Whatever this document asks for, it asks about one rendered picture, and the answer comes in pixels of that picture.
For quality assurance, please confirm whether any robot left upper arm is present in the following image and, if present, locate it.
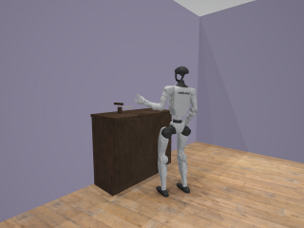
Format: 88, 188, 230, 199
157, 85, 174, 111

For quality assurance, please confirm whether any robot right thigh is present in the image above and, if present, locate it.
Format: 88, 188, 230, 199
177, 125, 191, 162

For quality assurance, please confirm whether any robot right upper arm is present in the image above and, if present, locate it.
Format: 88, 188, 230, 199
189, 87, 198, 113

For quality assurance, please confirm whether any humanoid robot torso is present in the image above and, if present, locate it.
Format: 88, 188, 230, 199
168, 84, 191, 135

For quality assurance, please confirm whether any left robot forearm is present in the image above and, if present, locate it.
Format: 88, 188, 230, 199
142, 100, 161, 110

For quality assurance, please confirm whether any counter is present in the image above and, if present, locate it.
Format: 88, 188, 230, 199
90, 103, 172, 196

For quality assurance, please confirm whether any left robot hand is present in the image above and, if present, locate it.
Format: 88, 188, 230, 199
134, 94, 145, 105

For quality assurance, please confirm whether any right robot forearm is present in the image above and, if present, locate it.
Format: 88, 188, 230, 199
184, 111, 197, 124

